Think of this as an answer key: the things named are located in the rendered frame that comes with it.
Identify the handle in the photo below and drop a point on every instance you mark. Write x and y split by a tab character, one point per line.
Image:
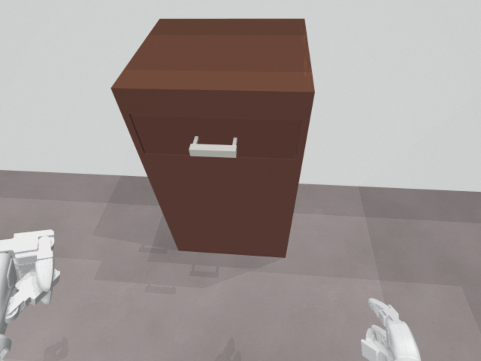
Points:
213	150

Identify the cabinet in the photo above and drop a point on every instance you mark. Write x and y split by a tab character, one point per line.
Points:
222	68

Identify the left robot hand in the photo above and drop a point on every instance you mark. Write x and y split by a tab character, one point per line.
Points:
29	255

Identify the right robot hand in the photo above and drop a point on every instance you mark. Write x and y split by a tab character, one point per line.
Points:
395	342

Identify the drawer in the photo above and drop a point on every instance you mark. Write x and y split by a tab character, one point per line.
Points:
256	137

